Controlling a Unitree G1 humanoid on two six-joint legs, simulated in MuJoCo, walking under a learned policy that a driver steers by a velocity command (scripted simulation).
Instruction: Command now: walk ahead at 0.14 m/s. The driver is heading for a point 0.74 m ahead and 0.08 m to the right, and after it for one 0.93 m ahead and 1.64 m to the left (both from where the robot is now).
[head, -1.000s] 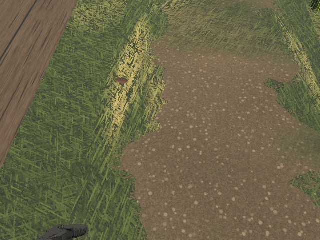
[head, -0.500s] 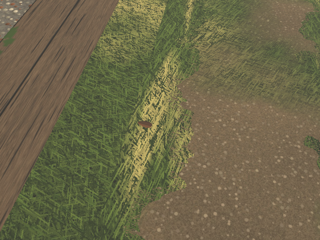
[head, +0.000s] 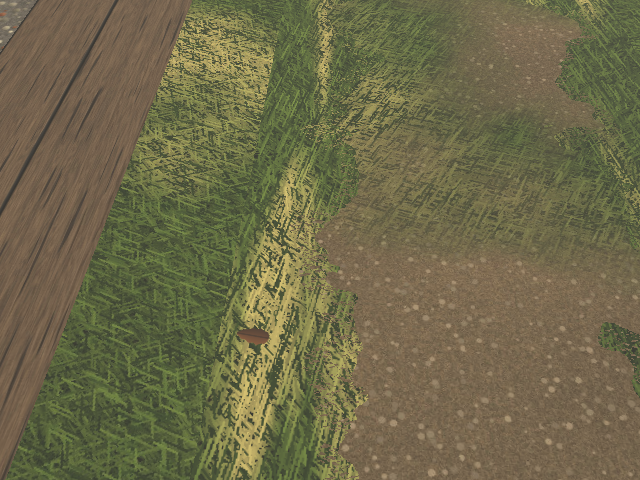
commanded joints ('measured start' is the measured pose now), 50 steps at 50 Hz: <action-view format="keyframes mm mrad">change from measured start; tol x32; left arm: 1 224 215 52 23 24 -4 16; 50 341 89 10 176 -13 -21 3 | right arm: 1 166 -25 5 -8 -21 -15 0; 50 -152 -53 -51 -55 21 -30 10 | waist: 1 31 -143 -292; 50 70 -31 55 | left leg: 1 -292 63 -42 444 145 -9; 3 -401 64 -131 692 -353 -53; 14 -83 100 -44 113 147 -15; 35 -127 391 -459 -186 -308 202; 40 -281 249 -213 -8 71 100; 44 -800 94 -152 914 -120 25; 50 -701 189 -73 666 187 21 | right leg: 1 645 -269 249 60 816 -212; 6 214 -239 284 -201 -113 -171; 14 15 -110 136 -235 -573 -47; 28 279 -14 11 -21 -98 4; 36 -131 -5 -28 298 -441 -42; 40 340 59 -88 52 -277 -46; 43 661 -364 707 -279 -388 -267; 50 463 -193 184 -316 -19 -138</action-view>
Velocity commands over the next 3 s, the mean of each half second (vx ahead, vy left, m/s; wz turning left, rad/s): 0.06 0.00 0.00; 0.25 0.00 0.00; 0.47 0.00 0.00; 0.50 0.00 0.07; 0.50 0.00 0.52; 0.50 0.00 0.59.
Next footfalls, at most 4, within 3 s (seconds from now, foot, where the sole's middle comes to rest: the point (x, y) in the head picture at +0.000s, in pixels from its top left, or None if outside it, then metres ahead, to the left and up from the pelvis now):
0.30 left None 0.09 0.14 -0.77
1.32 left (262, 450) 0.55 0.13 -0.77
1.88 right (369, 315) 0.87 -0.12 -0.77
2.44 left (245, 244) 1.11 0.19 -0.77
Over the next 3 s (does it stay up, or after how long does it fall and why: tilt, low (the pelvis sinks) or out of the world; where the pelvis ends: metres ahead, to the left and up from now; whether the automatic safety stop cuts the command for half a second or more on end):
stays up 1.30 0.16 -0.01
